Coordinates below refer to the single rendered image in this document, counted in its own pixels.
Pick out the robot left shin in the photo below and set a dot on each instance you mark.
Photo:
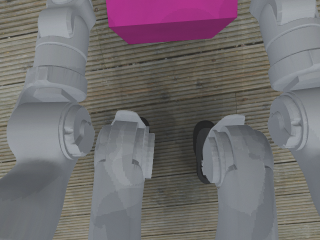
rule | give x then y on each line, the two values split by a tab
104	134

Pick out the left robot upper arm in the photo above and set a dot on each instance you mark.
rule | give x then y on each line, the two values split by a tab
47	139

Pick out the robot right forearm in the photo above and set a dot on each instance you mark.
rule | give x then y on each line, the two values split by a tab
290	30

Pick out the robot left forearm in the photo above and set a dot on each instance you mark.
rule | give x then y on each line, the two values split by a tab
61	53

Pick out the carton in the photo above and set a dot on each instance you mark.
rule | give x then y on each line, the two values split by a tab
154	21

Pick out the left robot foot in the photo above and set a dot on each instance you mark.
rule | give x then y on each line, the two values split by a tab
145	122

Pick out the right robot upper arm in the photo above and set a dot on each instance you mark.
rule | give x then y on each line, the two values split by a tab
294	124

